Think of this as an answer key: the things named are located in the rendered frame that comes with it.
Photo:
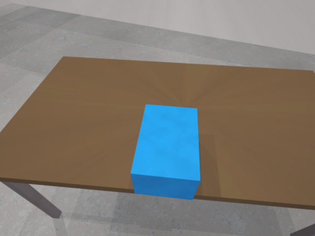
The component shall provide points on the carton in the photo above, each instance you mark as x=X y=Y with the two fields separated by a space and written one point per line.
x=166 y=160

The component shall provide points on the table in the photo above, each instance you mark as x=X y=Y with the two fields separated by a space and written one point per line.
x=80 y=128

